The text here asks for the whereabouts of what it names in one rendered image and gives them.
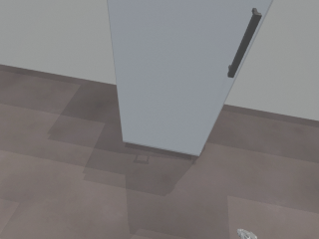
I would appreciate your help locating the fridge door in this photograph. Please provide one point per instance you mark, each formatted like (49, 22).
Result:
(171, 61)

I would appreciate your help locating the robot right hand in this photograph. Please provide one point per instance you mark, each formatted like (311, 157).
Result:
(245, 234)

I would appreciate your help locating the handle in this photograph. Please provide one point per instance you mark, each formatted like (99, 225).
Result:
(253, 23)

